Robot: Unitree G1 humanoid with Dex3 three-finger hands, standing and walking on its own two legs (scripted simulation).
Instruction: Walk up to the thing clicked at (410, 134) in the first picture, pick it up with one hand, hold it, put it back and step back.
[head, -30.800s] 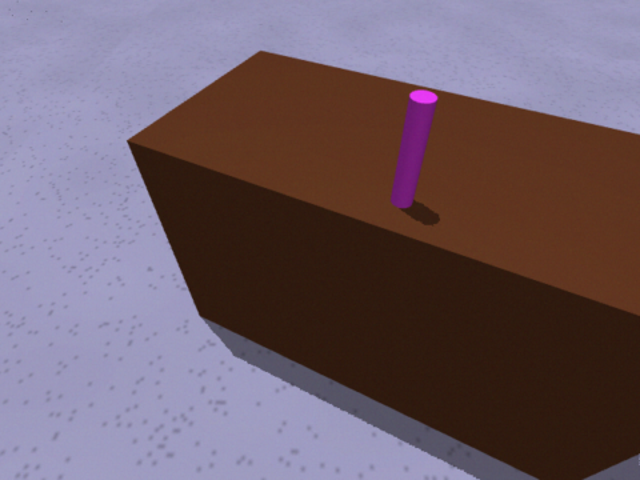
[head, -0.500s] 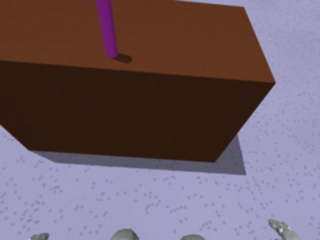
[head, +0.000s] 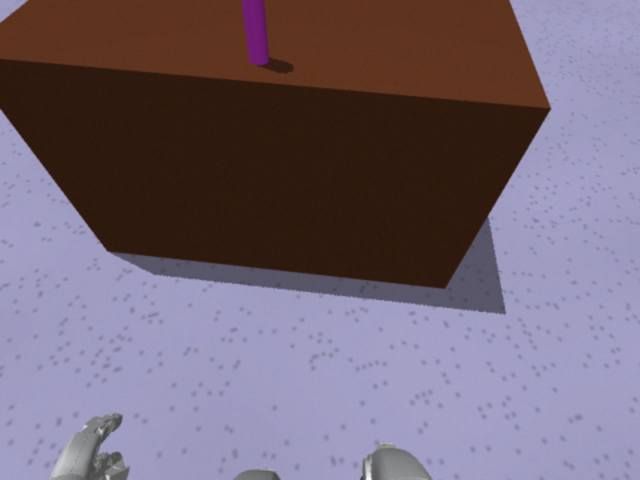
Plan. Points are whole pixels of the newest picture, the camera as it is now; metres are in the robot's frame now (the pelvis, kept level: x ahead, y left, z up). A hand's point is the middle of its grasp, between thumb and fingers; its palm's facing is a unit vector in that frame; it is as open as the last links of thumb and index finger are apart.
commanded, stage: step back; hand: left
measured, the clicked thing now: (253, 7) +0.91 +0.18 +0.11
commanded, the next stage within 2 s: stand in 1.46 s
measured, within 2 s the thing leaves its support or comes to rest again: neither
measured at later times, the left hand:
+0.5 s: hand out of the picture -0.10 +0.24 -0.12, palm faces -0.01 -0.90 -0.43, open 7.4 cm
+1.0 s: hand out of the picture -0.10 +0.24 -0.13, palm faces +0.04 -0.93 -0.37, open 7.4 cm
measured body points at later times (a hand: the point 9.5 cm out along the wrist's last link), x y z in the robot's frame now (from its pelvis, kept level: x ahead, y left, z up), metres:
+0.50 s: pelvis -0.16 -0.04 +0.01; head -0.13 -0.06 +0.46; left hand -0.10 +0.28 -0.09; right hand -0.09 -0.36 -0.12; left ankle -0.14 +0.11 -0.66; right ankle -0.16 -0.15 -0.72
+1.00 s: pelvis -0.16 -0.03 +0.01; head -0.15 -0.03 +0.46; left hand -0.10 +0.28 -0.11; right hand -0.08 -0.35 -0.11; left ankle -0.17 +0.10 -0.69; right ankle -0.14 -0.15 -0.72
